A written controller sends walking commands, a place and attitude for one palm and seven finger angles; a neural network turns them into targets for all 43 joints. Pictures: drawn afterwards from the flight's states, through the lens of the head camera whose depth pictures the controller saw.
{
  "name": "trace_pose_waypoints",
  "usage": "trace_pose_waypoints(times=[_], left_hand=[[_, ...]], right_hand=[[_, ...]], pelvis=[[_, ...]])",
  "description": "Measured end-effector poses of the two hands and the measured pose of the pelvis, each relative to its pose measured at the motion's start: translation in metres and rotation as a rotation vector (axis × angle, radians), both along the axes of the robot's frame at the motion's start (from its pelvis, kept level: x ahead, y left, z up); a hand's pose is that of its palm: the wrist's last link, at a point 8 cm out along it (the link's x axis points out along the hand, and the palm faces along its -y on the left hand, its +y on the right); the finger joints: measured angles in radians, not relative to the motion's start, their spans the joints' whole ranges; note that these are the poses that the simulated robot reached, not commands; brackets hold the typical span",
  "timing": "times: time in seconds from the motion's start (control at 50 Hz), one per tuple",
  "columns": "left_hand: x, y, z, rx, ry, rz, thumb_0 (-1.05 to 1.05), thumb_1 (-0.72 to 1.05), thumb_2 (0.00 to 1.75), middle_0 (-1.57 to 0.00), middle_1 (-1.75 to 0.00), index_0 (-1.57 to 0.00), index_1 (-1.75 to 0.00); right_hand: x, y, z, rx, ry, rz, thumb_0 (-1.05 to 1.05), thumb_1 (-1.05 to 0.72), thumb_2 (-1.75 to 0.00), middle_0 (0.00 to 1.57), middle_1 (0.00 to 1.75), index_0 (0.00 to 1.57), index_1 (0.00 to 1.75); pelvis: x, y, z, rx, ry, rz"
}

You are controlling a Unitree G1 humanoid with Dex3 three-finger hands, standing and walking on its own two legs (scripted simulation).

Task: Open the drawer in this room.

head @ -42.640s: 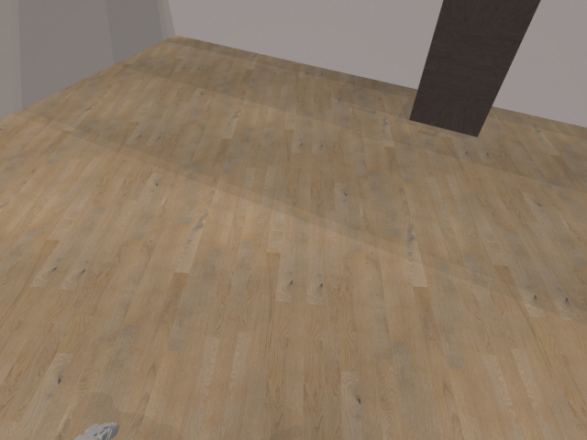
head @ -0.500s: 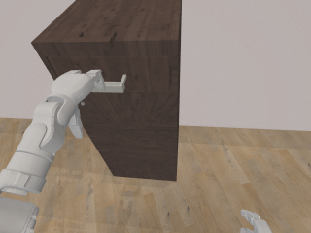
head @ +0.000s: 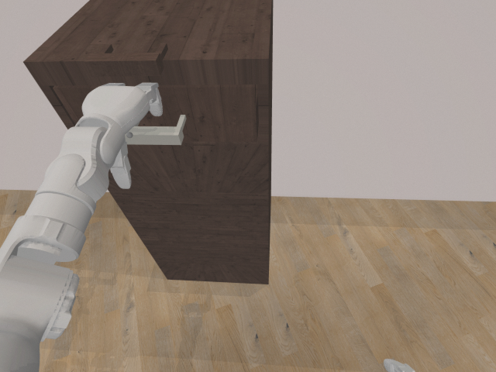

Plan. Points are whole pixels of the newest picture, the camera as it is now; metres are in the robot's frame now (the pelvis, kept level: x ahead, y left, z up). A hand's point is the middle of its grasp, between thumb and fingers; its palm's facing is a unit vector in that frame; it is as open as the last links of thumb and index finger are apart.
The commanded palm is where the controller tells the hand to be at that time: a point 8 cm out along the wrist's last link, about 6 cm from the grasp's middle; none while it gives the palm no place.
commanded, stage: move the hooked fingers above the handle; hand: left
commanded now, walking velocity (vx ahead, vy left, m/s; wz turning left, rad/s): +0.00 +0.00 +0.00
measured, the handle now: (156, 127) +0.53 +0.21 +0.10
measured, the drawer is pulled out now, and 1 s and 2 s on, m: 0.00 0.00 0.00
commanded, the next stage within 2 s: lower the fingers behind the handle in 1.32 s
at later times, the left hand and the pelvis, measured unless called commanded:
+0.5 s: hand (126, 122) +0.48 +0.23 +0.16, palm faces -0.04 +0.01 -1.00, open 13.7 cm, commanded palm +0.46 +0.23 +0.22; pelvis +0.01 -0.01 +0.00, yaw -3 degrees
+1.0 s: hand (135, 120) +0.48 +0.22 +0.15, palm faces +0.00 -0.01 -1.00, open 13.8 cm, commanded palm +0.46 +0.23 +0.22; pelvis +0.02 +0.01 +0.00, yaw -3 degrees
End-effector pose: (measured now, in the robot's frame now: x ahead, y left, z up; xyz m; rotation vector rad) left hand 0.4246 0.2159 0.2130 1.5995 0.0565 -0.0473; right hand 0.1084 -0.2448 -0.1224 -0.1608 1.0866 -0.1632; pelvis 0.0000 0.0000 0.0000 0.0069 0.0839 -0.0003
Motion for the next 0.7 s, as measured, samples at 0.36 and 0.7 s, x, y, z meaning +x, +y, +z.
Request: trace_pose_waypoints(times=[0.36,0.7], left_hand=[[0.04,-0.021,-0.006,-0.043,-0.113,-0.052,0.0,-0.48,0.3,-0.4,-1.25,-0.33,-1.22],[0.024,-0.014,-0.001,-0.058,-0.037,-0.127,0.0,-0.49,0.3,-0.32,-1.2,-0.32,-1.21]], right_hand=[[-0.07,-0.028,-0.01,-0.028,0.16,-0.158,0.01,-0.91,-0.89,0.2,0.3,0.2,0.3],[-0.007,-0.023,0.004,-0.058,0.029,-0.078,0.01,-0.91,-0.89,0.2,0.3,0.2,0.3]], pelvis=[[0.006,-0.003,-0.003,0.003,0.062,-0.067],[0.013,0.002,-0.003,-0.006,0.038,-0.028]])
